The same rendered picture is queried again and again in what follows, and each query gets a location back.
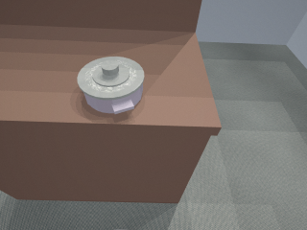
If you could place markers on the knob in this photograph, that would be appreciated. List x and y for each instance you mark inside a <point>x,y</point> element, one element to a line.
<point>110,67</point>

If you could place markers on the lid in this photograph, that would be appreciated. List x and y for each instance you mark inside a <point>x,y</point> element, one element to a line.
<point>95,84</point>

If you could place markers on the pot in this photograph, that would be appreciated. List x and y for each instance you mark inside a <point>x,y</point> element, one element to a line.
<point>116,106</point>

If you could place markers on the table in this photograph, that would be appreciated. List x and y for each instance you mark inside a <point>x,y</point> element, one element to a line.
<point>55,146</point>

